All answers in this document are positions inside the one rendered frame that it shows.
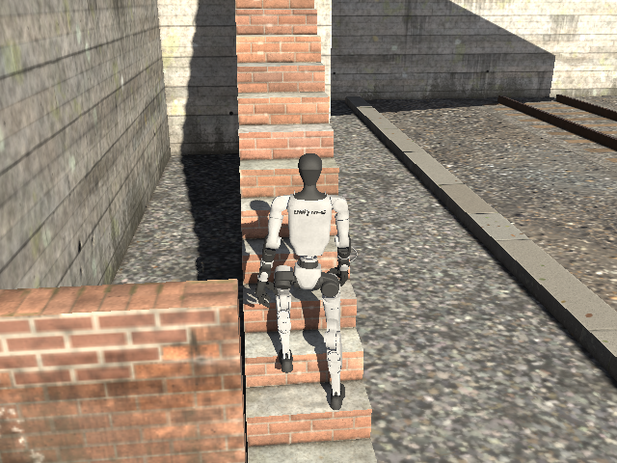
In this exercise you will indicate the robot left hand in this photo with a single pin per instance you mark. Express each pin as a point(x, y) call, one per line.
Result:
point(260, 292)

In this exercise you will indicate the robot left thigh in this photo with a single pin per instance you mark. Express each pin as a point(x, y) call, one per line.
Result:
point(283, 279)

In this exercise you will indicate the robot right forearm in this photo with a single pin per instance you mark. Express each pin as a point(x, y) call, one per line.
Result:
point(343, 255)

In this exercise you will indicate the robot left forearm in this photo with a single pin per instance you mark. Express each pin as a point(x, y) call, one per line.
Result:
point(266, 262)

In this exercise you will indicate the robot right hand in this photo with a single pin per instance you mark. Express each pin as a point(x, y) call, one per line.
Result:
point(343, 275)

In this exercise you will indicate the left robot upper arm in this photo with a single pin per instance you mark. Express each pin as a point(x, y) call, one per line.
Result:
point(278, 205)

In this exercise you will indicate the robot right shin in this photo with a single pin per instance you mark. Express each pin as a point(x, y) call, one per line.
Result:
point(334, 359)

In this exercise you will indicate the right robot upper arm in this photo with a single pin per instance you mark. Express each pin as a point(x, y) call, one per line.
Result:
point(339, 205)

